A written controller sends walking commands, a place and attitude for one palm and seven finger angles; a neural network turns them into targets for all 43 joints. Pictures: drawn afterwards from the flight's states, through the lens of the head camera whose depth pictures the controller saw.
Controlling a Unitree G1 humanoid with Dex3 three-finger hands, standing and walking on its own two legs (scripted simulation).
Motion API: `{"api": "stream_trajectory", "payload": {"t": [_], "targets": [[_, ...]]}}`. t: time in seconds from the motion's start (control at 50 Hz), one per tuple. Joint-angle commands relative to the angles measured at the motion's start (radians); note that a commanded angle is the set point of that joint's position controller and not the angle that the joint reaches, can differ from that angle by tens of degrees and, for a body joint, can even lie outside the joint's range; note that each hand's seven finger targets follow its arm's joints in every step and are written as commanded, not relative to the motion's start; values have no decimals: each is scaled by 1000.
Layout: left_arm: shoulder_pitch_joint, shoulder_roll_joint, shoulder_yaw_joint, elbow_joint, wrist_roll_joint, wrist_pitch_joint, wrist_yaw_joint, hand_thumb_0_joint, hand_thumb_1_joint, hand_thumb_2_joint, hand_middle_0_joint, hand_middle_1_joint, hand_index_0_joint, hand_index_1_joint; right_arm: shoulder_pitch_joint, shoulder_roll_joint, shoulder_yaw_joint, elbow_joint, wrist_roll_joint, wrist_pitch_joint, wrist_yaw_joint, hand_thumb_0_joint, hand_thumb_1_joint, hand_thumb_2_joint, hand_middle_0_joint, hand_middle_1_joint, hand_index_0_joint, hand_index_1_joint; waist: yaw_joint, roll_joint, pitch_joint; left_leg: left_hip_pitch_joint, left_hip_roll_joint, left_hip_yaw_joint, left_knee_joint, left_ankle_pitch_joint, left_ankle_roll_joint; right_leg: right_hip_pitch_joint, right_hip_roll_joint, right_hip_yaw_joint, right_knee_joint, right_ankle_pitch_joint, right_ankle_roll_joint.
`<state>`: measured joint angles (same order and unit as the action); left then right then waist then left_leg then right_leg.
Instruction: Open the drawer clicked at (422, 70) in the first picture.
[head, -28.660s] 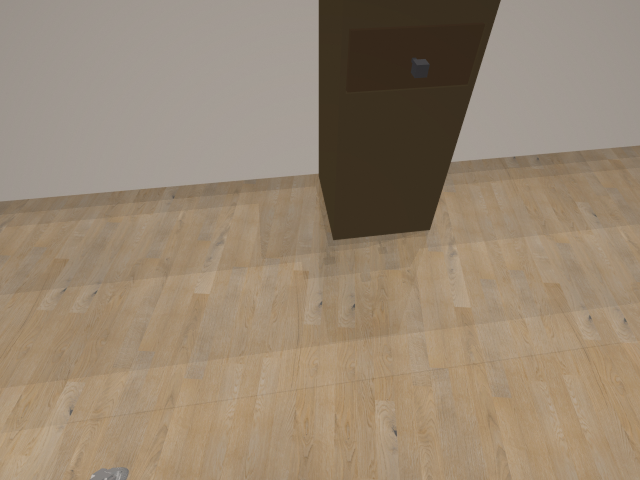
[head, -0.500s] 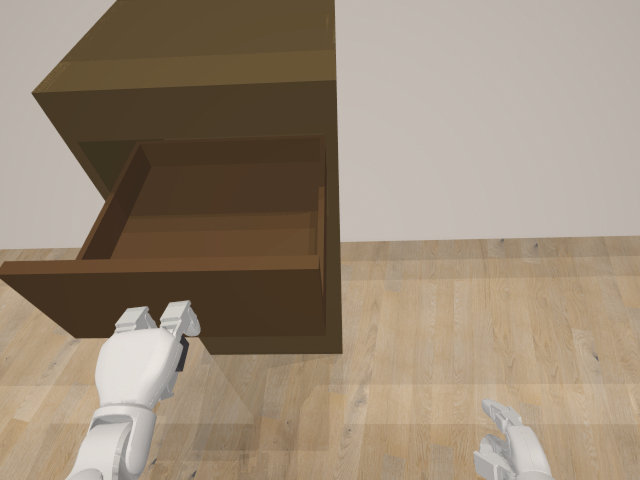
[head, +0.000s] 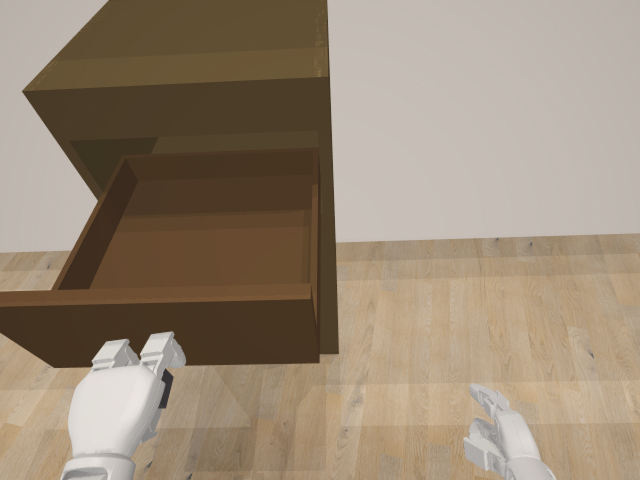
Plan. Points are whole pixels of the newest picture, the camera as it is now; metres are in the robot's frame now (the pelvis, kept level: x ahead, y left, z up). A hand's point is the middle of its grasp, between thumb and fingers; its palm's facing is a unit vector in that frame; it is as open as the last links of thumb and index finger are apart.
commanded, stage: pull the drawer open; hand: left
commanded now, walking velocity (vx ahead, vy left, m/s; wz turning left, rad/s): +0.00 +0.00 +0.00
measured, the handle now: (153, 370) +0.24 +0.22 +0.03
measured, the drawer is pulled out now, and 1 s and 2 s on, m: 0.30 0.30 0.29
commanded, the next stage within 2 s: open the thumb to release the handle in 0.04 s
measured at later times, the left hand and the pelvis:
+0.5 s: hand (147, 409) +0.20 +0.22 +0.01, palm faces +0.02 -0.08 -1.00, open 9.1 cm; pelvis -0.01 +0.00 +0.00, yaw +2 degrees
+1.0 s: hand (149, 400) +0.21 +0.23 +0.01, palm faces +0.02 -0.07 -1.00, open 13.4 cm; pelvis -0.02 -0.01 +0.00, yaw +3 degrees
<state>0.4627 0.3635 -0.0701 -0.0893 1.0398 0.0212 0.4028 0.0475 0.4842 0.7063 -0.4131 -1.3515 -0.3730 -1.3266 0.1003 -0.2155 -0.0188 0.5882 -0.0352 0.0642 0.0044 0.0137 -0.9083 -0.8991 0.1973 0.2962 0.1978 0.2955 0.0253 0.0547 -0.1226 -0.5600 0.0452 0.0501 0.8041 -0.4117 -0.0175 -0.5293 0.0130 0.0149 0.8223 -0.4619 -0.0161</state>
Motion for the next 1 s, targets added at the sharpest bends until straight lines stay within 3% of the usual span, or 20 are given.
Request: {"api": "stream_trajectory", "payload": {"t": [0.0, 0.1, 0.12, 0.14, 0.16, 0.18, 0.28, 0.3, 0.44, 0.48, 0.52, 0.56, 0.7, 0.72, 0.74, 0.76, 0.82, 0.86, 0.92, 0.98], "targets": [[212, 159, 189, -247, -30, 20, 76, 0, 900, 900, -400, -1350, -400, -1350, -119, -101, -38, -172, 5, -45, 1, 0, -900, -900, 200, 300, 200, 300, 83, -9, -193, 149, -72, -12, -52, 398, 29, 120, 30, -11, -87, 579, -20], [317, 171, 211, -289, -36, 8, 81, 0, 900, 900, -400, -1350, -400, -1350, -118, -103, -36, -180, 1, -42, 21, 0, -900, -900, 200, 300, 200, 300, 88, -10, -202, 136, -67, -13, -35, 450, 29, 125, 27, -2, -65, 644, -19], [-105, 144, 130, -273, -9, 18, 89, 0, 900, 900, -400, -1350, -400, -1350, -110, -126, -34, -141, -9, -30, 7, 0, -900, -900, 200, 300, 200, 300, -16, -28, -166, 125, -72, -28, -14, 384, 30, 30, 26, -4, -68, 592, -13], [-115, 194, 210, -279, 4, 8, 110, 0, 830, 870, -395, -1342, -395, -1342, -99, -118, -49, -155, -16, -37, -2, 0, -900, -900, 200, 300, 200, 300, 29, 18, -197, 144, -69, -28, -16, 364, 28, 21, 30, -3, -68, 530, -17], [-31, 170, 199, -182, 19, 20, 119, 0, 760, 840, -390, -1335, -390, -1335, -90, -111, -54, -143, -13, -40, -8, 0, -900, -900, 200, 300, 200, 300, 33, 16, -194, 143, -70, -25, -11, 368, 29, 25, 38, -21, -62, 514, -20], [-43, 140, 161, -185, 20, 25, 121, 0, 690, 810, -385, -1327, -385, -1327, -84, -112, -48, -149, -14, -43, -4, 0, -900, -900, 200, 300, 200, 300, 27, 6, -197, 149, -68, -26, -6, 368, 26, 0, 35, -21, -63, 505, -19], [-126, 128, 119, -196, 8, 62, 111, 0, 340, 660, -360, -1290, -360, -1290, -86, -113, -52, -140, -3, -39, -22, 0, -900, -900, 200, 300, 200, 300, 25, -34, -247, 175, -69, -24, -18, 360, 30, 36, 30, -27, -77, 506, -13], [-119, 137, 132, -159, 4, 72, 103, 0, 270, 630, -355, -1283, -355, -1283, -92, -110, -54, -132, 7, -36, -28, 0, -900, -900, 200, 300, 200, 300, 26, -65, -221, 163, -70, -25, -28, 348, 32, 53, 33, -29, -88, 506, -12], [-208, 153, 104, -131, 12, 76, 53, 0, -220, 420, -320, -1230, -320, -1230, -123, -103, -27, -124, 5, -38, -55, 0, -900, -900, 200, 300, 200, 300, 41, -78, -192, 171, -80, -18, -73, 285, 36, 82, 22, -16, -138, 452, -4], [-215, 154, 106, -97, 5, 67, 37, 0, -360, 360, -310, -1215, -310, -1215, -129, -102, -24, -117, 6, -41, -60, 0, -900, -900, 200, 300, 200, 300, 38, -96, -151, 153, -84, -16, -83, 250, 37, 81, 18, -10, -158, 426, 2], [-221, 193, 146, -63, -2, 55, 23, 0, -500, 300, -300, -1200, -300, -1200, -133, -104, -26, -109, 8, -41, -69, 0, -900, -900, 200, 300, 200, 300, 44, -89, -136, 141, -85, -14, -95, 231, 36, 107, 16, -1, -176, 415, 1], [-232, 173, 132, -69, 3, 37, 21, 0, -500, 300, -300, -1200, -300, -1200, -138, -95, -26, -110, 10, -44, -69, 0, -900, -900, 200, 300, 200, 300, 49, -46, -132, 148, -88, -14, -101, 228, 35, 98, 18, 0, -180, 386, -4], [-316, 171, 129, -41, 12, 3, 31, 0, -500, 300, -300, -1200, -300, -1200, -123, -98, -36, -103, 8, -57, -67, 0, -900, -900, 200, 300, 200, 300, 43, -49, -145, 142, -88, -16, -99, 204, 35, 70, 18, -6, -183, 318, -3], [-324, 123, 79, -62, 12, 7, 33, 0, -500, 300, -300, -1200, -300, -1200, -118, -98, -38, -106, 6, -58, -62, 0, -900, -900, 200, 300, 200, 300, 34, -36, -167, 160, -87, -19, -98, 219, 34, 68, 22, -15, -178, 324, -7], [-328, 118, 70, -63, 13, 8, 38, 0, -500, 300, -300, -1200, -300, -1200, -113, -97, -38, -109, 6, -64, -59, 0, -900, -900, 200, 300, 200, 300, 31, -47, -162, 162, -84, -18, -95, 212, 35, 49, 19, -20, -177, 305, -4], [-363, 128, 74, -42, 14, 12, 40, 0, -500, 300, -300, -1200, -300, -1200, -115, -100, -42, -99, 11, -60, -61, 0, -900, -900, 200, 300, 200, 300, 21, -46, -137, 154, -84, -22, -97, 199, 35, 36, 23, -24, -182, 286, -7], [-437, 147, 71, -16, 26, 27, 42, 0, -500, 300, -300, -1200, -300, -1200, -111, -107, -40, -90, 8, -55, -66, 0, -900, -900, 200, 300, 200, 300, 17, -59, -155, 153, -86, -23, -95, 195, 37, 40, 22, -18, -183, 281, -6], [-456, 138, 59, -9, 30, 34, 44, 0, -500, 300, -300, -1200, -300, -1200, -105, -103, -44, -88, 10, -55, -68, 0, -900, -900, 200, 300, 200, 300, 26, -29, -185, 168, -85, -22, -99, 206, 38, 47, 23, -24, -174, 286, -10], [-424, 144, 69, 31, 16, 55, 30, 0, -500, 300, -300, -1200, -300, -1200, -99, -110, -44, -82, 15, -50, -70, 0, -900, -900, 200, 300, 200, 300, 25, -83, -184, 159, -84, -23, -102, 226, 38, 77, 24, -23, -180, 331, -6], [-462, 124, 38, 22, 10, 55, 19, 0, -500, 300, -300, -1200, -300, -1200, -104, -107, -38, -88, 17, -52, -72, 0, -900, -900, 200, 300, 200, 300, 22, -79, -153, 158, -84, -20, -112, 200, 41, 53, 21, -27, -189, 289, -1]]}}
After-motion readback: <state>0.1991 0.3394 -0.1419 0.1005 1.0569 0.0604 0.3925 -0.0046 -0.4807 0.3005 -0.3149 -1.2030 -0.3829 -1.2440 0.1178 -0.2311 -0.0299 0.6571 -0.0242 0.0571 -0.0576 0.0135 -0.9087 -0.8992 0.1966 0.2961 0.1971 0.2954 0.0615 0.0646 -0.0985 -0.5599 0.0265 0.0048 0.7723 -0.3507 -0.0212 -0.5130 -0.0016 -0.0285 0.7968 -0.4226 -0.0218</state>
